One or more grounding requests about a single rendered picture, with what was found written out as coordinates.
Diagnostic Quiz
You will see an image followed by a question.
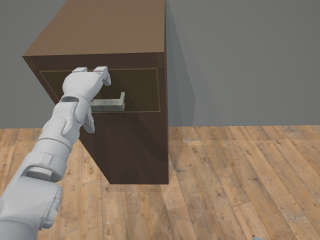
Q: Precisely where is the cabinet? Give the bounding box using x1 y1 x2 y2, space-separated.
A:
22 0 169 185

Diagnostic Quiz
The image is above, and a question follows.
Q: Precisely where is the left robot forearm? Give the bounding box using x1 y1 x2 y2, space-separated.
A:
0 93 89 213

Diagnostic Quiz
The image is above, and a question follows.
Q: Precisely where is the robot left upper arm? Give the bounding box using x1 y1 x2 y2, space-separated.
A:
0 175 63 240

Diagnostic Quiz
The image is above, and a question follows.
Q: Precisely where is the drawer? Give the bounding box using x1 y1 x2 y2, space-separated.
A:
41 67 160 112

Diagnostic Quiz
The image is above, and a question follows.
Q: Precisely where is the handle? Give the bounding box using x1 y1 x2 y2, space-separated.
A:
89 92 125 112

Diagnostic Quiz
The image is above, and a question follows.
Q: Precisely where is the left robot hand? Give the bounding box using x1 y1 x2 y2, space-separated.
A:
62 66 111 134

